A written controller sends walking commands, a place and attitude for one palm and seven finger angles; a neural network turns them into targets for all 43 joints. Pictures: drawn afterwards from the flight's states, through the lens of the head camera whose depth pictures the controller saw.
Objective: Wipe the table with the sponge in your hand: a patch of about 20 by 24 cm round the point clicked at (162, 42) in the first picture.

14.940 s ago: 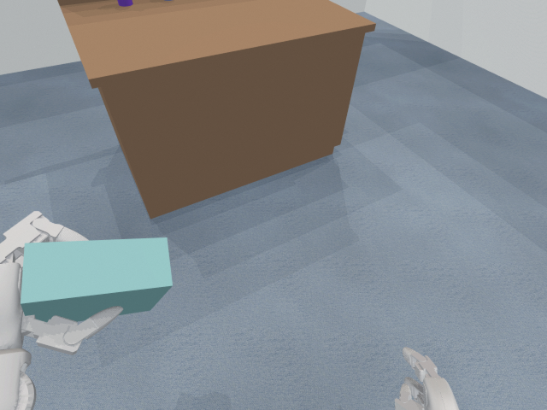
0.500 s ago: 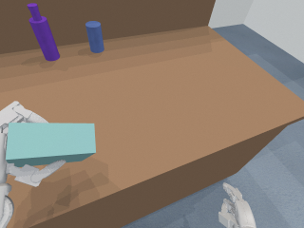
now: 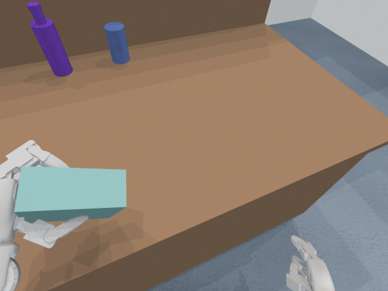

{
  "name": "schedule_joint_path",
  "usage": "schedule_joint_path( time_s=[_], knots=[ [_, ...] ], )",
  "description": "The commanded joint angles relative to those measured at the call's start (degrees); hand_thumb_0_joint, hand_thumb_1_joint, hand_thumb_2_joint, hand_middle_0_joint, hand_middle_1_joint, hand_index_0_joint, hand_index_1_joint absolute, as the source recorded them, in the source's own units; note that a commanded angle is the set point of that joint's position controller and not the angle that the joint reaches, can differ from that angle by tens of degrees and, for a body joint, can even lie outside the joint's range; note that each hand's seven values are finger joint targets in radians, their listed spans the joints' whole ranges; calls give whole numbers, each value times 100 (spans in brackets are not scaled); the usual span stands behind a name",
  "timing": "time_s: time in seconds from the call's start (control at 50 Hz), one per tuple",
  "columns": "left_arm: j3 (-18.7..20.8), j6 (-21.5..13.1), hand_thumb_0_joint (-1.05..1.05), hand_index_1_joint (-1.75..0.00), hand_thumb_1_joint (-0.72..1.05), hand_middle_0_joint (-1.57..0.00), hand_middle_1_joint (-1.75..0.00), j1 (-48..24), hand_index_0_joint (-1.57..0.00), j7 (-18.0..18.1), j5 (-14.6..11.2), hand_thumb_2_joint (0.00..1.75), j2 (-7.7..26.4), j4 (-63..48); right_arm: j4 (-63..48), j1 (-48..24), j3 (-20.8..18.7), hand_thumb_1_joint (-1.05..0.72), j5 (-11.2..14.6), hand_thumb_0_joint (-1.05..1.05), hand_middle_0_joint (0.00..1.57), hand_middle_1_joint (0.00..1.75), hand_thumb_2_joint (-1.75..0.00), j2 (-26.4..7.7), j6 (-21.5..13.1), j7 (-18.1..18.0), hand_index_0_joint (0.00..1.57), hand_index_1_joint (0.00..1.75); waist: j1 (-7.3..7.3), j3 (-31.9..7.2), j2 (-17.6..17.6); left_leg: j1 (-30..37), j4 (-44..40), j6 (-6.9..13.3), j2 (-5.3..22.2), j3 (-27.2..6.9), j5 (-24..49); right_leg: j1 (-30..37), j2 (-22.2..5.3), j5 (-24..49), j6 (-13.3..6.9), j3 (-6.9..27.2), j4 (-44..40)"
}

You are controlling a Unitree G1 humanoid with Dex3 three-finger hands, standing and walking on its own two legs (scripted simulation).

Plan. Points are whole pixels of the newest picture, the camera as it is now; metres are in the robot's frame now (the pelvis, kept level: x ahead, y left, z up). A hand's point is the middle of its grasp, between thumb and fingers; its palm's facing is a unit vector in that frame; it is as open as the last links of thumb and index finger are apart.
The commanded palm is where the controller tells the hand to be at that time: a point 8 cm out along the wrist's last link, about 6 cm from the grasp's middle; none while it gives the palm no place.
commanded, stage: come to a stop and stand still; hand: left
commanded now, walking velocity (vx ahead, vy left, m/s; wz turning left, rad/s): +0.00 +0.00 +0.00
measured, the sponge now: (89, 196) +0.23 +0.19 +0.12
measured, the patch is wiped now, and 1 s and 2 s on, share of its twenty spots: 0.00 0.00 0.00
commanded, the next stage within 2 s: look again from close up in 0.78 s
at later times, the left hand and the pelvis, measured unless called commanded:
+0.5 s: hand (17, 185) +0.23 +0.29 +0.15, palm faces +0.36 -0.84 -0.40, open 10.0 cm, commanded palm +0.17 +0.32 +0.18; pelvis +0.01 +0.03 +0.00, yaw +1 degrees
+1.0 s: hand (22, 190) +0.22 +0.27 +0.16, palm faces +0.36 -0.84 -0.42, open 10.0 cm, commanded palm +0.16 +0.31 +0.18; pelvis +0.01 +0.02 +0.00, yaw +2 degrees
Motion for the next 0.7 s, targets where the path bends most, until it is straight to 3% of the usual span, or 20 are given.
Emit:
schedule_joint_path(
  time_s=[0.0,0.04,0.06,0.12,0.14,0.2,0.24,0.26,0.34,0.36,0.44,0.46,0.52,0.54,0.56,0.6,0.64,0.66,0.68],
  knots=[
    [1294,-482,0,-160,10,-120,-160,-593,-120,296,-109,130,1382,-1355,-1004,-538,-187,-90,52,0,20,30,-90,-529,-297,-157,20,30,132,-853,631,270,-681,176,247,-616,-92,187,-353,266,-82,447,-481],
    [1344,-479,0,-160,10,-120,-160,-594,-120,325,-80,130,1406,-1299,-959,-596,-163,-90,83,0,20,30,-90,-518,-351,-163,20,30,120,-973,698,409,-665,153,272,-573,139,255,-343,546,-69,383,-387],
    [1111,-498,0,-160,10,-120,-160,-535,-120,284,-98,130,1144,-1246,-950,-455,-163,-90,54,0,20,30,-90,-508,-340,-162,20,30,100,-1054,659,413,-625,182,276,-569,262,355,-337,701,-61,298,-390],
    [991,-490,0,-160,10,-120,-160,-491,-120,272,-73,130,1120,-1478,-939,-396,-203,-90,52,0,20,30,-90,-551,-423,-110,20,30,107,-1310,545,728,-379,157,279,-533,1215,496,-376,1376,-43,310,-313],
    [847,-460,0,-160,10,-120,-160,-499,-120,278,-39,130,969,-1489,-912,-538,-160,-90,81,0,20,30,-90,-527,-475,-88,20,30,79,-1291,744,836,-426,128,282,-493,1298,375,-352,1356,-47,308,-257],
    [734,-445,0,-160,10,-120,-160,-462,-120,256,-7,130,943,-1505,-895,-388,-188,-90,41,0,20,30,-90,-561,-448,-38,20,30,77,-1291,587,742,-412,128,354,-580,1580,470,-344,1445,-26,211,-216],
    [868,-385,0,-160,10,-120,-160,-417,-120,306,32,130,1029,-1354,-868,-495,-146,-90,59,0,20,30,-90,-535,-419,-37,20,30,75,-1210,539,660,-503,96,366,-567,1325,419,-329,1261,-11,203,-227],
    [676,-393,0,-160,10,-120,-160,-399,-120,259,-2,130,812,-1240,-861,-381,-131,-90,18,0,20,30,-90,-528,-363,-38,20,30,66,-1152,497,508,-544,120,360,-578,1153,460,-319,1185,-2,121,-285],
    [1012,-374,0,-160,10,-120,-160,-550,-120,310,17,130,1147,-1416,-909,-507,-124,-90,56,0,20,30,-90,-500,-316,-60,20,30,52,-1173,630,538,-569,71,338,-577,1006,459,-358,1203,-32,212,-281],
    [757,-390,0,-160,10,-120,-160,-479,-120,259,-23,130,874,-1305,-918,-407,-97,-90,15,0,20,30,-90,-472,-261,-64,20,30,46,-1163,652,480,-602,103,331,-592,936,500,-341,1169,-32,125,-332],
    [1004,-383,0,-160,10,-120,-160,-608,-120,304,4,130,1161,-1577,-959,-526,-103,-90,58,0,20,30,-90,-479,-286,-74,20,30,60,-1291,787,647,-581,60,365,-578,1189,525,-341,1245,-21,118,-229],
    [709,-394,0,-160,10,-120,-160,-530,-120,249,-36,130,848,-1418,-958,-414,-74,-90,18,0,20,30,-90,-454,-248,-74,20,30,40,-1225,760,549,-646,73,342,-611,1129,538,-300,1171,-13,28,-283],
    [796,-405,0,-160,10,-120,-160,-591,-120,269,-24,130,1007,-1582,-974,-362,-147,-90,38,0,20,30,-90,-506,-271,-73,20,30,39,-1306,740,670,-587,41,417,-681,1329,558,-363,1190,-31,82,-253],
    [886,-384,0,-160,10,-120,-160,-607,-120,300,23,130,1064,-1550,-956,-503,-115,-90,66,0,20,30,-90,-501,-292,-62,20,30,44,-1239,788,650,-666,15,390,-605,1105,476,-310,1068,-27,74,-217],
    [611,-403,0,-160,10,-120,-160,-547,-120,244,-20,130,775,-1371,-945,-398,-84,-90,19,0,20,30,-90,-491,-252,-62,20,30,29,-1133,832,486,-795,24,373,-675,881,486,-262,892,-15,-15,-276],
    [756,-417,0,-160,10,-120,-160,-613,-120,262,7,130,992,-1528,-972,-386,-157,-90,37,0,20,30,-90,-525,-269,-70,20,30,32,-1165,865,473,-779,16,422,-709,788,568,-326,920,-36,56,-265],
    [888,-394,0,-160,10,-120,-160,-540,-120,303,37,130,1051,-1371,-958,-487,-122,-90,73,0,20,30,-90,-514,-281,-70,20,30,41,-1091,733,410,-840,-3,382,-657,547,515,-292,831,-25,41,-286],
    [670,-410,0,-160,10,-120,-160,-441,-120,251,-17,130,810,-1182,-945,-395,-94,-90,27,0,20,30,-90,-500,-234,-72,20,30,35,-1068,660,305,-870,40,350,-688,382,556,-271,800,-16,4,-394],
    [783,-407,0,-160,10,-120,-160,-482,-120,255,-11,130,967,-1270,-982,-375,-147,-90,50,0,20,30,-90,-522,-243,-78,20,30,22,-1062,627,308,-833,48,351,-695,366,605,-320,891,-22,60,-415]
  ],
)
